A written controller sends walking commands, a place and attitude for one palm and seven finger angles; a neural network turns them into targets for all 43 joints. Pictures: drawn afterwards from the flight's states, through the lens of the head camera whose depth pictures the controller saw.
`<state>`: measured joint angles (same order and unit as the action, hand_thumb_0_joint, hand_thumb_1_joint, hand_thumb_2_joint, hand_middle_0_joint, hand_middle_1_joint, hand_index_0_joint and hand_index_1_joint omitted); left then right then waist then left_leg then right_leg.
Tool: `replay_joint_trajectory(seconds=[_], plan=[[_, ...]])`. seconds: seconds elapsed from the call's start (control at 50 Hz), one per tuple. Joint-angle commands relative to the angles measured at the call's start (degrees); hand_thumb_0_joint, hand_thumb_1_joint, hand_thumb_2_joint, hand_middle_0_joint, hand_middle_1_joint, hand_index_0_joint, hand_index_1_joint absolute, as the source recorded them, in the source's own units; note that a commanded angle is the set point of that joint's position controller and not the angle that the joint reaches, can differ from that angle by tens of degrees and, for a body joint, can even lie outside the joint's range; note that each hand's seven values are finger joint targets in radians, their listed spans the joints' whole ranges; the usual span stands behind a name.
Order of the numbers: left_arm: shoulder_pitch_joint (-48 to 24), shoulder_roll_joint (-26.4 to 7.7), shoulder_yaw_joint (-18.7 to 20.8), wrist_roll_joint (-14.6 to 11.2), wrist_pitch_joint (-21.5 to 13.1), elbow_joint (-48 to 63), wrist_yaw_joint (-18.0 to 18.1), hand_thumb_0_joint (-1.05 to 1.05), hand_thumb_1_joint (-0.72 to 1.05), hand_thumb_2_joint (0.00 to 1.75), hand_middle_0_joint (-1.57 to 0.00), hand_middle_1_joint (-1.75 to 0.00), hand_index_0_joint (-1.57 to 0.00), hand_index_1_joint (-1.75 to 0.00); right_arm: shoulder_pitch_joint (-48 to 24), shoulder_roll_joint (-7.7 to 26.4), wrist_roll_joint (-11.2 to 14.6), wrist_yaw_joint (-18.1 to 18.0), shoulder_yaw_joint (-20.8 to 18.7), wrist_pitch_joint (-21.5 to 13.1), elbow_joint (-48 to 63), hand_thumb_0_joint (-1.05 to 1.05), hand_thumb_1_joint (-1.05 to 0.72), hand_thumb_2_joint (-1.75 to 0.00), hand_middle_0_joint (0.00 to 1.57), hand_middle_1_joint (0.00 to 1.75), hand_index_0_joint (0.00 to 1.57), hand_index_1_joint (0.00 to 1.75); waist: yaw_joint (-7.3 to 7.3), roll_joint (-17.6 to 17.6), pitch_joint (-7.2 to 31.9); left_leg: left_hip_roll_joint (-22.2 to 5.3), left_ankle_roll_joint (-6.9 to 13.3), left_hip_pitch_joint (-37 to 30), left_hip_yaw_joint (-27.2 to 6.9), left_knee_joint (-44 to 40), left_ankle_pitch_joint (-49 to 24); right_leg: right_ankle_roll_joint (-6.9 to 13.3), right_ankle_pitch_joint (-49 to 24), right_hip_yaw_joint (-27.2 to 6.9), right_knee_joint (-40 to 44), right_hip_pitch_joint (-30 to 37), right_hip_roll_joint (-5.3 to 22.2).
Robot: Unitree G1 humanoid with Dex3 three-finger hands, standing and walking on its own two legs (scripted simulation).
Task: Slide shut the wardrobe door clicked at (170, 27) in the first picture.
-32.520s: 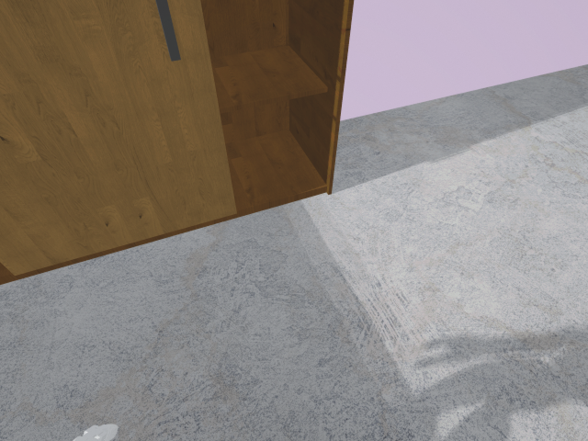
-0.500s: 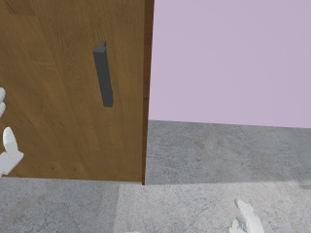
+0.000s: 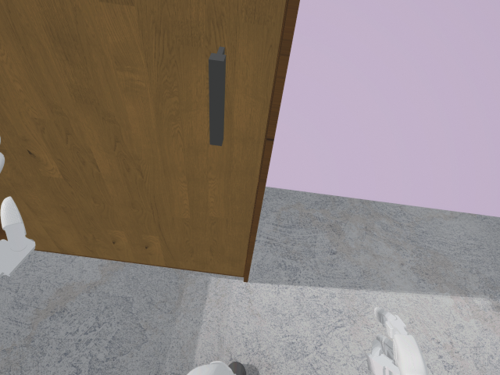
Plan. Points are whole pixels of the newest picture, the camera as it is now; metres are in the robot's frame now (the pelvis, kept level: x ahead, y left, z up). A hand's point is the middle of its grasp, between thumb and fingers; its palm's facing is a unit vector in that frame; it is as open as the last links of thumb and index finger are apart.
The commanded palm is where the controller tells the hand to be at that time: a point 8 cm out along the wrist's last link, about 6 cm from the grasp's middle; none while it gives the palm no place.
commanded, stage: step back with the hand held close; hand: left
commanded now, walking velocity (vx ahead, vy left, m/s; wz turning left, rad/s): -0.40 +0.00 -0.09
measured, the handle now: (218, 98) +0.59 +0.15 +0.14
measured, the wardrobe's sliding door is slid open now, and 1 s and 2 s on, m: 0.00 0.00 0.00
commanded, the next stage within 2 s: stop stepping back and stand still in 0.06 s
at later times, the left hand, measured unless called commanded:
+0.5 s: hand out of the picture +0.11 +0.32 +0.20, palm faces +0.37 -0.86 -0.35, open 7.4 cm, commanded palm +0.06 +0.35 +0.20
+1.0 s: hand out of the picture +0.09 +0.37 +0.15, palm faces +0.40 -0.84 -0.37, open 7.4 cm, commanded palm none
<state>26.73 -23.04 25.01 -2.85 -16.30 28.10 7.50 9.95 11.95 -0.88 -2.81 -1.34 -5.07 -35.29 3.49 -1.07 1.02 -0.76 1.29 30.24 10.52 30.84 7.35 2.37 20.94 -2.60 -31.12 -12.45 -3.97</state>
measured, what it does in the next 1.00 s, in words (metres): walks backwards: left foot, then right foot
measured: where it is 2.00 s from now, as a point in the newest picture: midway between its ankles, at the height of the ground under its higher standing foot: outside the picture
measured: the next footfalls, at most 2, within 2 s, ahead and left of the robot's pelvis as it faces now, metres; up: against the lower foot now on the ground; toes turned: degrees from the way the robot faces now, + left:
left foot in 0.10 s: +0.12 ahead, +0.06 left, +0.00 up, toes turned +0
right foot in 0.42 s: -0.16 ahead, -0.05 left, +0.00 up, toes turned -12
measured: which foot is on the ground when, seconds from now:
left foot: down 0.00-0.00, up 0.02-0.08, down 0.10-0.36, up 0.38-0.54, down 0.56-1.00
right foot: down 0.00-0.10, up 0.12-0.40, down 0.42-0.56, up 0.58-0.80, down 0.82-1.00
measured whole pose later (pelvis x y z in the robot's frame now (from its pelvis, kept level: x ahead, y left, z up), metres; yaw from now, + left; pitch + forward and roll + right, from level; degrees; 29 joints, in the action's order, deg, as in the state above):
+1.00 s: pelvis -0.14 +0.12 +0.00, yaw -5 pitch -1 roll -3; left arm 23.9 -20.0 21.1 0.4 -9.1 19.9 7.6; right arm 16.1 14.5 -1.1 -1.6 -1.0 -5.2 -40.5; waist 0.7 -1.5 3.5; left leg -4.2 1.3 22.5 0.8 42.4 15.8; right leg 0.2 21.8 6.4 -41.1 -17.2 0.6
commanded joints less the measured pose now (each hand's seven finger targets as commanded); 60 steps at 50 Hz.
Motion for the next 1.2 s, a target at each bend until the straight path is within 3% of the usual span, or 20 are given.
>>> replay_joint_trajectory(seconds=[0.0,0.06,0.08,0.18,0.3,0.34,0.4,0.46,0.5,0.54,0.58,0.66,0.74,0.8,0.92,0.94,0.96,1.0,1.14,1.18], plan=[[-16.1,-10.8,0.9,1.5,-3.6,12.2,1.0,0.00,0.90,0.90,-0.20,-0.30,-0.20,-0.30,-2.9,6.8,1.0,-0.1,-3.4,-3.7,6.9,0.00,-0.90,-0.90,0.20,0.30,0.20,0.30,-3.69,16.8,1.1,-2.0,-3.2,-22.1,-16.2,26.5,14.2,9.7,-3.8,-19.3,18.4,-27.8,23.2],[-17.4,-11.7,1.5,1.5,-2.4,12.9,0.5,0.00,0.90,0.90,-0.20,-0.30,-0.20,-0.30,-5.2,8.0,0.9,-1.4,-1.7,-2.7,6.6,0.00,-0.90,-0.90,0.20,0.30,0.20,0.30,-5.04,-8.4,-2.8,-3.2,-2.2,-16.1,-17.3,-6.6,6.2,-0.1,-10.9,-4.4,-1.8,-19.4,9.3],[-15.0,-12.9,4.5,1.5,-2.7,14.8,0.9,0.00,0.90,0.90,-0.20,-0.30,-0.20,-0.30,-6.9,9.7,0.6,-1.9,-2.2,-3.6,7.8,0.00,-0.90,-0.90,0.20,0.30,0.20,0.30,-3.12,-23.7,0.6,-14.6,2.2,-10.5,-28.5,-17.3,1.5,-2.8,-1.7,0.5,-15.4,-14.8,1.0],[1.2,-11.8,8.1,-0.9,-2.3,17.9,-0.2,0.00,0.90,0.90,-0.20,-0.30,-0.20,-0.30,-2.9,6.7,-0.1,0.4,-3.0,-5.5,8.9,0.00,-0.90,-0.90,0.20,0.30,0.20,0.30,-1.80,-6.4,11.9,-16.2,1.0,-11.4,-26.9,-25.3,27.2,-1.9,7.5,1.5,-31.3,-6.2,-2.4],[5.6,-11.8,6.0,-1.1,3.2,18.5,1.7,0.00,0.90,0.90,-0.20,-0.30,-0.20,-0.30,-1.4,5.9,-0.8,-0.1,-2.1,-4.4,8.4,0.00,-0.90,-0.90,0.20,0.30,0.20,0.30,-1.62,-16.9,9.9,-6.4,-12.3,-14.2,-12.4,-29.1,23.4,0.9,12.5,12.2,1.3,9.9,-6.3],[6.2,-14.1,6.9,-0.3,4.8,16.2,1.9,0.00,0.90,0.90,-0.20,-0.30,-0.20,-0.30,1.9,5.9,0.5,0.1,-2.7,-3.1,6.4,0.00,-0.90,-0.90,0.20,0.30,0.20,0.30,-1.13,4.2,10.2,3.1,-10.7,-17.4,-0.7,6.7,15.3,6.6,4.5,4.1,16.5,5.5,6.4],[-9.4,-19.2,11.5,-1.4,3.1,16.2,3.5,0.00,0.90,0.90,-0.20,-0.30,-0.20,-0.30,-1.6,5.2,-0.4,0.0,0.2,-3.0,6.3,0.00,-0.90,-0.90,0.20,0.30,0.20,0.30,-5.48,9.6,1.9,-4.5,-2.9,0.5,-16.0,42.1,16.3,10.9,0.6,-10.8,17.4,-8.3,26.2],[-13.5,-10.1,2.0,0.4,5.2,3.9,2.2,0.00,0.90,0.90,-0.20,-0.30,-0.20,-0.30,-5.1,8.2,1.8,-1.3,-2.7,-3.1,5.9,0.00,-0.90,-0.90,0.20,0.30,0.20,0.30,-4.39,12.7,-8.2,-5.4,-1.4,-5.1,-12.8,22.3,15.5,8.0,11.9,-7.0,16.3,-15.1,20.3],[-11.8,-9.2,0.4,1.1,4.4,8.3,2.5,0.00,0.90,0.90,-0.20,-0.30,-0.20,-0.30,-3.4,6.7,1.3,-2.4,-1.0,-2.7,4.8,0.00,-0.90,-0.90,0.20,0.30,0.20,0.30,-5.48,-3.4,-8.0,-2.5,-0.7,-14.7,-8.5,3.2,14.8,5.5,9.0,-1.0,6.7,-14.8,15.6],[-11.5,-11.7,3.0,0.5,2.1,18.6,2.7,0.00,0.90,0.90,-0.20,-0.30,-0.20,-0.30,-2.7,8.2,0.8,-2.5,-0.9,-4.2,7.4,0.00,-0.90,-0.90,0.20,0.30,0.20,0.30,-4.61,-25.0,-3.8,-13.3,3.6,-19.1,-32.1,-15.4,15.3,-1.2,10.6,7.8,-16.1,-17.7,2.2],[-8.4,-15.8,7.3,-0.3,0.0,22.2,1.8,0.00,0.90,0.90,-0.20,-0.30,-0.20,-0.30,-1.6,5.9,-0.9,-1.4,-0.7,-5.6,6.6,0.00,-0.90,-0.90,0.20,0.30,0.20,0.30,-5.24,-17.2,-1.5,-19.5,6.4,-15.3,-48.6,-24.0,24.4,-1.7,11.7,1.2,-30.5,-18.3,1.2],[3.4,-12.5,7.7,0.4,0.2,22.3,1.7,0.00,0.90,0.90,-0.20,-0.30,-0.20,-0.30,-2.2,6.3,-0.5,0.4,-1.2,-5.5,7.3,0.00,-0.90,-0.90,0.20,0.30,0.20,0.30,-3.15,-15.6,2.5,-13.3,4.4,-7.3,-22.5,-20.3,28.2,-1.2,3.4,6.4,-16.4,-3.5,2.5],[5.2,-10.9,7.1,1.2,3.1,10.1,2.3,0.00,0.90,0.90,-0.20,-0.30,-0.20,-0.30,-1.0,6.3,-0.5,-0.5,-1.3,-2.6,7.7,0.00,-0.90,-0.90,0.20,0.30,0.20,0.30,-2.67,-12.0,1.7,-9.5,1.2,6.2,-15.0,-11.6,34.1,0.7,6.9,11.0,0.0,15.7,-0.7],[-0.2,-13.1,7.8,0.4,4.1,8.1,2.3,0.00,0.90,0.90,-0.20,-0.30,-0.20,-0.30,-0.2,6.2,0.5,-1.0,-1.9,-1.6,7.8,0.00,-0.90,-0.90,0.20,0.30,0.20,0.30,-3.45,15.3,-0.3,-0.6,-1.3,11.5,-8.8,30.5,19.5,12.4,11.1,-24.7,20.3,7.2,22.6],[-10.1,-9.1,1.4,1.5,2.8,11.6,2.7,0.00,0.90,0.90,-0.20,-0.30,-0.20,-0.30,-2.5,5.7,0.2,-2.1,-0.6,-3.2,4.7,0.00,-0.90,-0.90,0.20,0.30,0.20,0.30,-5.31,4.1,-3.0,-3.1,-0.5,-16.1,-7.3,6.8,12.5,6.5,14.7,-4.1,10.9,-14.9,16.3],[-6.8,6.8,-18.2,6.3,13.6,-33.0,-4.9,0.00,0.90,0.90,-0.20,-0.30,-0.20,-0.30,5.9,12.4,-0.7,4.1,-3.2,-3.1,-7.4,0.00,-0.90,-0.90,0.20,0.30,0.20,0.30,-10.74,-7.1,-5.1,-8.3,0.6,-18.2,-13.5,5.3,-5.9,0.3,-7.3,8.6,-11.5,-22.4,16.0],[-1.1,8.5,-18.0,5.4,17.8,-33.6,-6.6,0.00,0.90,0.90,-0.20,-0.30,-0.20,-0.30,7.9,13.0,-0.8,3.6,-3.4,1.1,-4.4,0.00,-0.90,-0.90,0.20,0.30,0.20,0.30,-7.52,-18.8,-1.3,-16.0,5.5,-17.0,-30.2,-4.5,-18.5,-4.6,7.5,8.2,-26.0,-24.1,5.3],[-7.1,8.3,-19.0,5.5,18.1,-33.3,-7.2,0.00,0.90,0.90,-0.20,-0.30,-0.20,-0.30,6.5,15.6,-2.3,2.1,-3.3,2.0,0.1,0.00,-0.90,-0.90,0.20,0.30,0.20,0.30,-7.31,-2.8,-0.8,-22.8,13.7,-12.4,-42.3,-7.8,-15.7,-4.3,14.7,-0.1,-43.3,-27.0,5.5],[-5.1,2.4,-20.8,4.4,17.4,-65.0,-7.9,0.00,0.90,0.90,-0.20,-0.30,-0.20,-0.30,-1.9,10.4,-1.7,1.9,-1.3,4.6,-5.2,0.00,-0.90,-0.90,0.20,0.30,0.20,0.30,0.19,-2.2,2.3,-5.8,2.4,2.9,-16.6,-1.7,15.2,-4.1,-2.5,1.2,-2.7,7.2,5.4],[-7.9,-3.3,-21.1,4.8,16.6,-68.0,-7.3,0.00,0.90,0.90,-0.20,-0.30,-0.20,-0.30,1.6,5.9,-0.4,2.6,-1.0,6.1,-6.2,0.00,-0.90,-0.90,0.20,0.30,0.20,0.30,-2.66,10.6,-0.9,2.4,-1.7,-0.4,-9.3,14.9,22.8,4.0,22.5,-23.8,20.6,-7.1,21.8]])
